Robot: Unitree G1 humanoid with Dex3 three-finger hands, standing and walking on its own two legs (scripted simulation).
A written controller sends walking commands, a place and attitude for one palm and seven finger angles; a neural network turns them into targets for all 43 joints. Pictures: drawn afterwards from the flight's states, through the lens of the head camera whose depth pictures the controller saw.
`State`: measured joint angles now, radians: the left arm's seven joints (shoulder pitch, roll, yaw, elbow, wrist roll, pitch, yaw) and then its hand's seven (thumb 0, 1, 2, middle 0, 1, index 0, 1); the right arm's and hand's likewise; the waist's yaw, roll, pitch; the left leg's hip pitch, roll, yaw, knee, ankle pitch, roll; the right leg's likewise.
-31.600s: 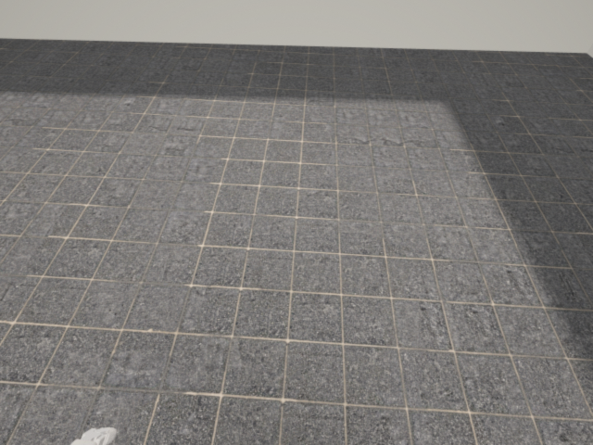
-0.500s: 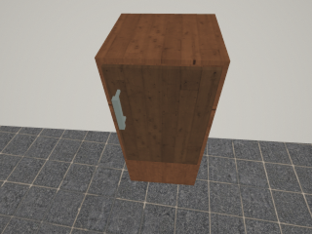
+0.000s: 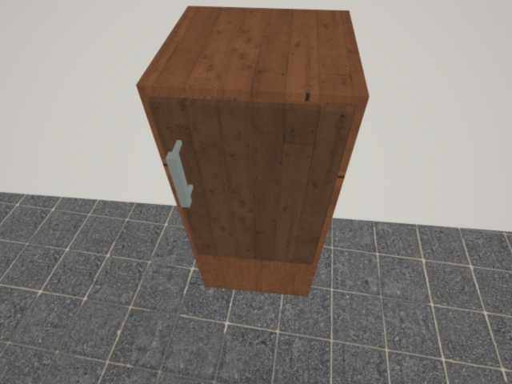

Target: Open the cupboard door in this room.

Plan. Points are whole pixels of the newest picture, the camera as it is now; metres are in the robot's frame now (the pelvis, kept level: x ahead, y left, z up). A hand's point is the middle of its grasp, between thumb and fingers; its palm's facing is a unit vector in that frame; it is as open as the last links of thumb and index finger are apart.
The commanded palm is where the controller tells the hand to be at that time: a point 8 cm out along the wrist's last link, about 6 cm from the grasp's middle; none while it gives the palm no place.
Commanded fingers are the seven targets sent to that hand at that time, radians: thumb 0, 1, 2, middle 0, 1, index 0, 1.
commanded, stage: look again from close up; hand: left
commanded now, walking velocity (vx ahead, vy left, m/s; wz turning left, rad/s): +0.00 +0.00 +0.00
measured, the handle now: (182, 175) +0.53 +0.21 -0.03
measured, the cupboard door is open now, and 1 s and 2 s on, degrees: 0 0 0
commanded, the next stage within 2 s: raise the hand with hooked fingers in 0.14 s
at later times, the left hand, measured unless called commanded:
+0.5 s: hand (156, 333) +0.19 +0.17 -0.01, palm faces +0.09 -1.00 -0.02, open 7.7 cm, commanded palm +0.11 +0.22 -0.06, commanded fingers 0.00 0.57 0.76 -0.22 -0.51 -0.22 -0.51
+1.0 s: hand (129, 353) +0.17 +0.21 -0.05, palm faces -0.09 -0.99 -0.05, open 10.6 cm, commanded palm +0.14 +0.27 -0.04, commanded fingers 0.00 -0.01 0.51 -0.27 -0.88 -0.27 -0.88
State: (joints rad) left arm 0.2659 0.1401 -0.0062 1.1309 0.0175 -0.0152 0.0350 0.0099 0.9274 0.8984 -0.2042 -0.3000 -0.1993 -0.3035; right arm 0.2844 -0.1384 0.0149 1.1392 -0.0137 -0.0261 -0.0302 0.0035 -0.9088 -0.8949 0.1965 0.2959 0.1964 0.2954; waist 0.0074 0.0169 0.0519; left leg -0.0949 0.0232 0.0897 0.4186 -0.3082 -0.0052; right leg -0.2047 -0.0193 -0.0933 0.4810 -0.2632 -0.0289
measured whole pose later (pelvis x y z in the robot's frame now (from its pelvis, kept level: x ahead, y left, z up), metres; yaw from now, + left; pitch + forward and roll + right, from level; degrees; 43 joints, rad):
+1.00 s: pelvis -0.07 +0.01 -0.09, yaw +1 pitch +14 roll -2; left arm 0.23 0.29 0.21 0.08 -0.28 -0.30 -0.38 0.01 0.22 0.60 -0.25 -0.74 -0.25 -0.75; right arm 0.25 -0.18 0.07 0.55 0.03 -0.22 -0.04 0.01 -0.90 -0.89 0.20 0.30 0.20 0.30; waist -0.01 0.02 -0.10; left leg -0.89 0.04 0.00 1.18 -0.54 0.02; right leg -0.92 -0.05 -0.14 1.10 -0.42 -0.03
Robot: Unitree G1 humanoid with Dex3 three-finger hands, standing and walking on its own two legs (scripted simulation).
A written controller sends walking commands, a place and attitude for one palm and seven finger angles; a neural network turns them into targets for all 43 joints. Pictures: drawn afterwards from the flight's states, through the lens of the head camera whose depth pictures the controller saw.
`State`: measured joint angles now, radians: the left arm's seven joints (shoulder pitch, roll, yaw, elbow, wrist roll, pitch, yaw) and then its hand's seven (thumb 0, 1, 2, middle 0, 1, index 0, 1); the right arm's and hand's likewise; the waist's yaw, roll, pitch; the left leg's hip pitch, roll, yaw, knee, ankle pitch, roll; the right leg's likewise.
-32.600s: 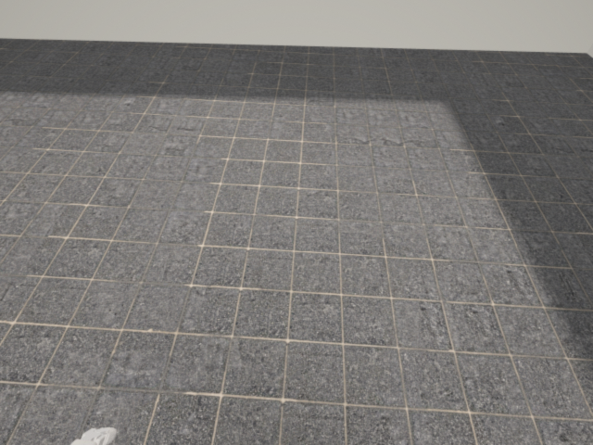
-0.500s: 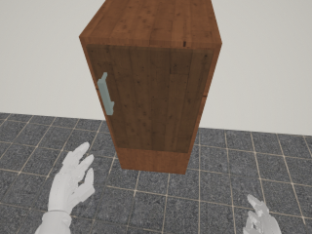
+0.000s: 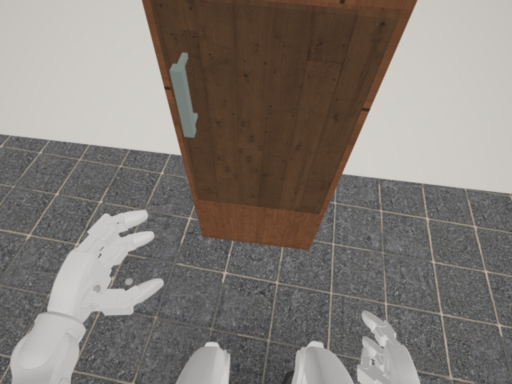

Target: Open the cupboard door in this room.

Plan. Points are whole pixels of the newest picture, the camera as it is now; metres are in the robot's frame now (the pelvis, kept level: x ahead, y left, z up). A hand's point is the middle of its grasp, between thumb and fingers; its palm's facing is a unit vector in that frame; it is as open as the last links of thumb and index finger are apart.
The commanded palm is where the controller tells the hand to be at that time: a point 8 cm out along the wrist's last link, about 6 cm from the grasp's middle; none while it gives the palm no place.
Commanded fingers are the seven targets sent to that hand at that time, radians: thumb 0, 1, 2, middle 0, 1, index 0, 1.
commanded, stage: raise the hand with hooked fingers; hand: left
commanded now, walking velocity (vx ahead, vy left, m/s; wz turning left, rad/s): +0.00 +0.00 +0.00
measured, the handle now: (187, 97) +0.61 +0.18 +0.06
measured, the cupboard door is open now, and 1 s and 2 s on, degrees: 0 0 0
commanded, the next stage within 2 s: move the hooked fingers beside the handle in 1.34 s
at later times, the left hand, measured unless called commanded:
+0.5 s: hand (84, 247) +0.28 +0.26 +0.06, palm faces -0.05 -1.00 -0.07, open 13.4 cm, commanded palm +0.27 +0.31 +0.07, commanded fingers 0.00 -0.50 0.30 -0.30 -1.20 -0.30 -1.20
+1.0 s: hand (68, 213) +0.32 +0.29 +0.08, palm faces -0.07 -1.00 -0.06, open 14.0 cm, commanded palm +0.30 +0.33 +0.08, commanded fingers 0.00 -0.50 0.30 -0.30 -1.20 -0.30 -1.20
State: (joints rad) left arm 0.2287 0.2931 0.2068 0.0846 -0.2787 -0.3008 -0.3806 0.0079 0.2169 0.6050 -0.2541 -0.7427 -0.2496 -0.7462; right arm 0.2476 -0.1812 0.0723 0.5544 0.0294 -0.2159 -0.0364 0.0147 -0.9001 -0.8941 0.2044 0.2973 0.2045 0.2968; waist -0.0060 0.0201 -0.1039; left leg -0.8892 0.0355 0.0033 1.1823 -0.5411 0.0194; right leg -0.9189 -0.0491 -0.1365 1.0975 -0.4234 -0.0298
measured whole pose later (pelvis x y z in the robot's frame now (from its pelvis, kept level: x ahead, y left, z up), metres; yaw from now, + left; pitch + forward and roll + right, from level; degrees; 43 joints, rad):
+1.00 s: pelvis +0.03 +0.01 +0.03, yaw -1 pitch +14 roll -3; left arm -0.02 0.46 0.46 0.42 -0.37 -0.30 -0.59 -0.01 -0.49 0.30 -0.30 -1.20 -0.30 -1.20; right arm 0.29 -0.30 0.03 0.55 0.03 -0.21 -0.04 0.01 -0.90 -0.89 0.20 0.30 0.20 0.30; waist -0.03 0.01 -0.09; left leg -0.76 0.03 0.02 1.02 -0.52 0.04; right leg -0.79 -0.04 -0.12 0.93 -0.39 0.00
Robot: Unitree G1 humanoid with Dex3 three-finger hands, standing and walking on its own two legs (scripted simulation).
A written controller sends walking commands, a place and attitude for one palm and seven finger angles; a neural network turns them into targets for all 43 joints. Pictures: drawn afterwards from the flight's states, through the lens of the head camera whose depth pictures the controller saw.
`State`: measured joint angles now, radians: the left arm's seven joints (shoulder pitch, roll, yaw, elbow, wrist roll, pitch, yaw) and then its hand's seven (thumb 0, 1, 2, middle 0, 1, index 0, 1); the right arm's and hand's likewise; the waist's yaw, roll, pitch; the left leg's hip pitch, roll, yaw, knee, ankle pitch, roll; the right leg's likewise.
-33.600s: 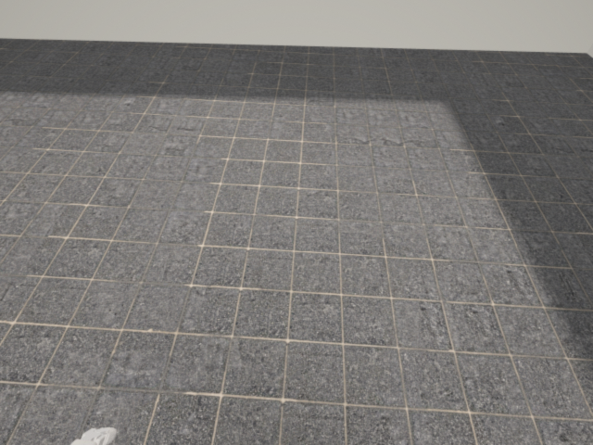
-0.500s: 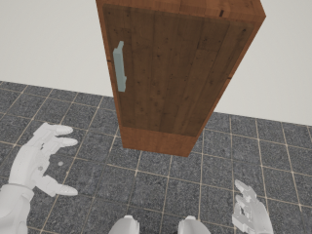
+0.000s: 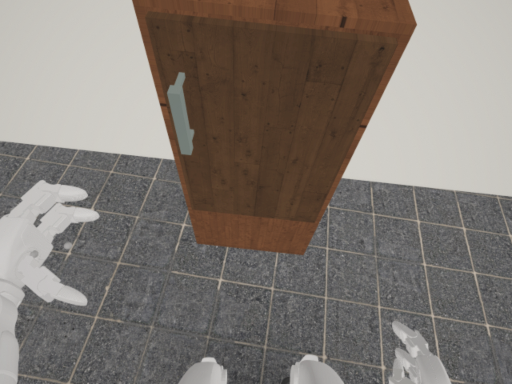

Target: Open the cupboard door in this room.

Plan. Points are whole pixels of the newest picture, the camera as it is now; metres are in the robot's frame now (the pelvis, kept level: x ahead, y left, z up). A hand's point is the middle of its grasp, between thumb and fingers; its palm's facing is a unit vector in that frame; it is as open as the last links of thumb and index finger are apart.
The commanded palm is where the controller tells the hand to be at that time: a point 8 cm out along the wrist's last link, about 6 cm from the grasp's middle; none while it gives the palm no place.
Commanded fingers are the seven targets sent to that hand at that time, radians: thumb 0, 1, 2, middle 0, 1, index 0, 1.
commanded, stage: raise the hand with hooked fingers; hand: left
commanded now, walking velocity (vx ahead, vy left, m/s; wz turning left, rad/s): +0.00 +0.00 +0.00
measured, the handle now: (184, 116) +0.57 +0.17 +0.03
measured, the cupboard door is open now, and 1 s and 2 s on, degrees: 0 0 0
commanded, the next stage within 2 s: move the hooked fingers beside the handle in 0.34 s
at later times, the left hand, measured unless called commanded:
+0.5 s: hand (76, 253) +0.28 +0.26 +0.05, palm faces -0.04 -1.00 -0.05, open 13.9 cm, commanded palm +0.27 +0.31 +0.05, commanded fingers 0.00 -0.50 0.30 -0.30 -1.20 -0.30 -1.20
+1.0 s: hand (103, 201) +0.36 +0.25 +0.05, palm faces -0.05 -1.00 -0.04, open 13.9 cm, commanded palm +0.35 +0.30 +0.05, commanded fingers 0.00 -0.50 0.30 -0.30 -1.20 -0.30 -1.20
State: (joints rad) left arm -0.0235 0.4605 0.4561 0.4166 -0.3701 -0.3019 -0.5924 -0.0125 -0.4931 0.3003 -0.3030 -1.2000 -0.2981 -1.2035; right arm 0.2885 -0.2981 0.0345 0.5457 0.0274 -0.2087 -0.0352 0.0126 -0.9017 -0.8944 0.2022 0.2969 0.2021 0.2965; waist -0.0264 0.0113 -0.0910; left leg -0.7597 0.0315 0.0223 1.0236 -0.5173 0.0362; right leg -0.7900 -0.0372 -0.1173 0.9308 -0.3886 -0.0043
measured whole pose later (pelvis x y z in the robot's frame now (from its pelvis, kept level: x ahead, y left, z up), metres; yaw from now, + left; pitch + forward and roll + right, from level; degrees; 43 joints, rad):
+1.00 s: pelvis -0.01 -0.01 -0.01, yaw -1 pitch +17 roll -2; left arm -0.35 0.50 0.46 0.72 -0.28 -0.34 -0.56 -0.01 -0.49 0.30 -0.30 -1.20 -0.30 -1.20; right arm 0.32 -0.29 0.04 0.57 0.02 -0.14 -0.04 0.01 -0.90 -0.89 0.20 0.30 0.20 0.30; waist -0.06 0.00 -0.10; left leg -0.82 0.04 0.03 1.04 -0.51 0.03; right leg -0.87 -0.03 -0.10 0.96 -0.38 -0.02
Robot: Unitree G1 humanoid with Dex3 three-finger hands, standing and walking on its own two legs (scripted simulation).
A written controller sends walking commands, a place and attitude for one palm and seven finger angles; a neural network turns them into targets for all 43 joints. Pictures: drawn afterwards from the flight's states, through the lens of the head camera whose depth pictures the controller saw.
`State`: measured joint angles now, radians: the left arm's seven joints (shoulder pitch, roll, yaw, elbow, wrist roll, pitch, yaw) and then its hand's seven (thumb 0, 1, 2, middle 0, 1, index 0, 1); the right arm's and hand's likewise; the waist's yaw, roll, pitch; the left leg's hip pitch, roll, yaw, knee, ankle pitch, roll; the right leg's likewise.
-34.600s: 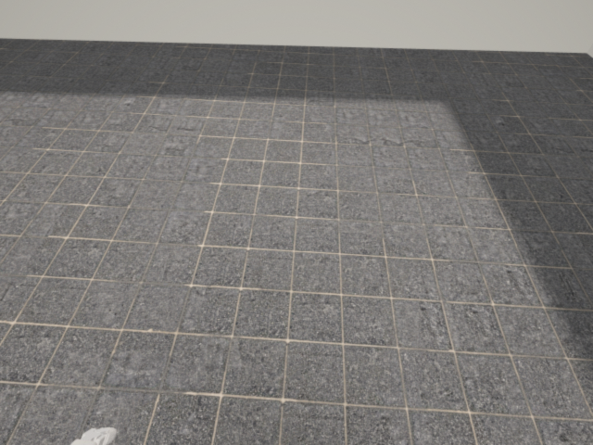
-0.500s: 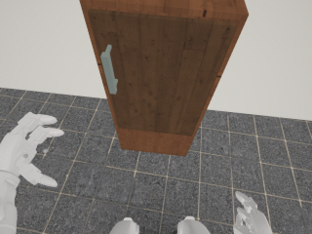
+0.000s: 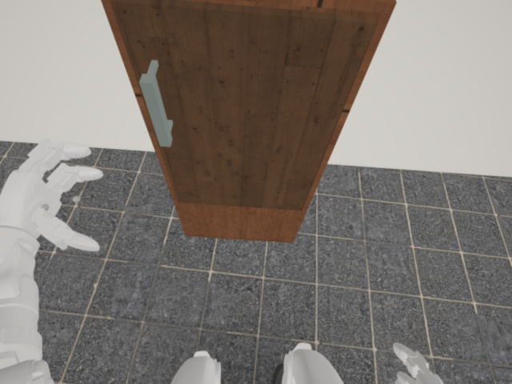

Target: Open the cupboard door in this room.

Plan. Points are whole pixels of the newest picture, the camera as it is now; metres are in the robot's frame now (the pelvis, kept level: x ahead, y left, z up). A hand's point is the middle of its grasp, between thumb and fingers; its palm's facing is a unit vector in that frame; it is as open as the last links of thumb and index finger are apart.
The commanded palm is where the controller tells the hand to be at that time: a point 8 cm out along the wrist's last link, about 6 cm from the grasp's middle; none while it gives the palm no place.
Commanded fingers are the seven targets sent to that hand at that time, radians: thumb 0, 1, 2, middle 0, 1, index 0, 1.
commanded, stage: move the hooked fingers beside the handle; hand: left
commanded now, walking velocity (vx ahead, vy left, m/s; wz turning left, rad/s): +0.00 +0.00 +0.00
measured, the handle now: (160, 106) +0.58 +0.19 +0.04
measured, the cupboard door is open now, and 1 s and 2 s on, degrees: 0 0 0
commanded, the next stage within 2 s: slide the fingers in behind the handle in 1.84 s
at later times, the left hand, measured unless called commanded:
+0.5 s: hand (95, 154) +0.45 +0.27 +0.05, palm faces -0.06 -1.00 -0.02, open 14.0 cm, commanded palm +0.44 +0.30 +0.05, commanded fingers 0.00 -0.50 0.30 -0.30 -1.20 -0.30 -1.20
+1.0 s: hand (116, 115) +0.53 +0.25 +0.05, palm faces -0.05 -1.00 -0.03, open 13.9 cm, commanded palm +0.52 +0.29 +0.04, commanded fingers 0.00 -0.50 0.30 -0.30 -1.20 -0.30 -1.20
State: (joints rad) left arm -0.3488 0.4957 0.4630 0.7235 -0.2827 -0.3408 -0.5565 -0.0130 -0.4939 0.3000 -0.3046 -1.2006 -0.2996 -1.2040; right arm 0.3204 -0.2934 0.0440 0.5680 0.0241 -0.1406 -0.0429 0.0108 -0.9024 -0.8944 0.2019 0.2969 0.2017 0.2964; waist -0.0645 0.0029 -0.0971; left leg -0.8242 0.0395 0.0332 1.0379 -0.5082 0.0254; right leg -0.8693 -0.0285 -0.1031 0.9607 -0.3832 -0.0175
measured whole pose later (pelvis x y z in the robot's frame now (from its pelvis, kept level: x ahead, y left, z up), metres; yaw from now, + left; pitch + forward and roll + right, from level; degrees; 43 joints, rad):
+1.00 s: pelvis +0.00 +0.01 -0.02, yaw -2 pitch +26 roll -4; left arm -0.97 0.75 0.53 1.22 -0.07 -0.36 -0.46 -0.01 -0.49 0.30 -0.30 -1.20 -0.30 -1.20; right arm 0.38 -0.29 0.07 0.58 -0.02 0.07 -0.02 0.00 -0.90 -0.89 0.20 0.30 0.20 0.30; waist -0.22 0.02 -0.08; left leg -1.06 0.06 0.03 1.15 -0.54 0.04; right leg -1.09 -0.01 -0.10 1.02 -0.38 0.00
